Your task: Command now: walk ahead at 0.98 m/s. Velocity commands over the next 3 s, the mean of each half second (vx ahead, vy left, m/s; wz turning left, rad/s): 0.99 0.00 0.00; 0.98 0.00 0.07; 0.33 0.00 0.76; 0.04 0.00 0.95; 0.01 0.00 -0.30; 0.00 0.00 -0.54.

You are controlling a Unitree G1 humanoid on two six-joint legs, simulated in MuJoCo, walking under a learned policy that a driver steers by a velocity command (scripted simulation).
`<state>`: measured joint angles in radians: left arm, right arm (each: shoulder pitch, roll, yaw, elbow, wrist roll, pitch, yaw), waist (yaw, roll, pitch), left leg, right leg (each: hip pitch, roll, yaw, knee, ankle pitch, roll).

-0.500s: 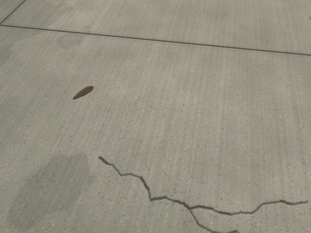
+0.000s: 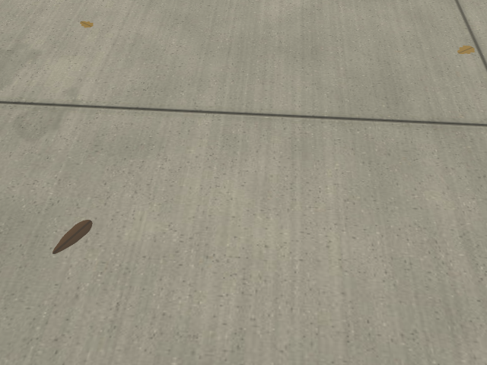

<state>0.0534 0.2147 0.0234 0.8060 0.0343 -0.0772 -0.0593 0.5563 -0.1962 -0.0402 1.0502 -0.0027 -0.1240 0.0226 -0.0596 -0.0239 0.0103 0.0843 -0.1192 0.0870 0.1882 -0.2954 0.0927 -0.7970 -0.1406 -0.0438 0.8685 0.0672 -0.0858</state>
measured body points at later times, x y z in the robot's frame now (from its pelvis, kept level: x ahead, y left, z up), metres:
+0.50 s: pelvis +0.49 -0.02 +0.00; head +0.51 -0.01 +0.45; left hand +0.37 +0.22 -0.14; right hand +0.72 -0.22 -0.09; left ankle +0.72 +0.13 -0.67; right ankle +0.34 -0.08 -0.74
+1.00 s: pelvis +0.98 +0.02 -0.01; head +1.02 +0.02 +0.44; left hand +1.24 +0.22 -0.08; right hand +0.87 -0.22 -0.14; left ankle +0.80 +0.08 -0.74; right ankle +1.22 -0.11 -0.69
